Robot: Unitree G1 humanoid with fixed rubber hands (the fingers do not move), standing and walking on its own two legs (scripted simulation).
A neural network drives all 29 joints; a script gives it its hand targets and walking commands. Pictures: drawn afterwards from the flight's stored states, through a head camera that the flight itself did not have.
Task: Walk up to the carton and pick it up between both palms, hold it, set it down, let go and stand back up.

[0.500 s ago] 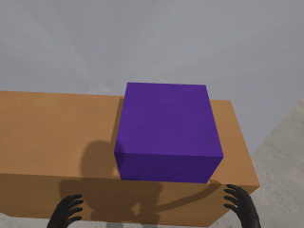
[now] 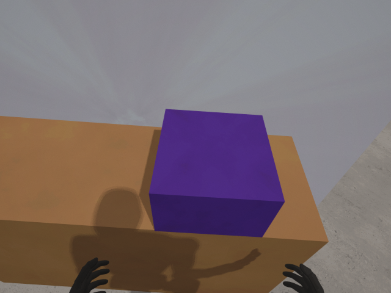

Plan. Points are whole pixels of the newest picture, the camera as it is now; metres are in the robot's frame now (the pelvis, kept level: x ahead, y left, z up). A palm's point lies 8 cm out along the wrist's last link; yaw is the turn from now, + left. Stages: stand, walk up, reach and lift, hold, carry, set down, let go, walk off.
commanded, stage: set down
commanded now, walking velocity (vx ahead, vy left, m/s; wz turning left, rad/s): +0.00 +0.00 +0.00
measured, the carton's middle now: (211, 169) +0.45 -0.03 -0.02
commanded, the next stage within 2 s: let go in 0.58 s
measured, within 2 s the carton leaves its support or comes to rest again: neither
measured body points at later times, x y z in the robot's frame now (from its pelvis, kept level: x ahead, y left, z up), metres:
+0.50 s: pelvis +0.00 +0.00 +0.00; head +0.03 +0.01 +0.45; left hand +0.15 +0.23 -0.09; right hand +0.15 -0.23 -0.09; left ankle +0.01 +0.09 -0.74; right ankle -0.01 -0.13 -0.74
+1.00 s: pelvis +0.00 +0.00 +0.00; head +0.03 +0.01 +0.45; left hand +0.15 +0.23 -0.10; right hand +0.15 -0.24 -0.10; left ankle +0.01 +0.09 -0.74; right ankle -0.01 -0.13 -0.74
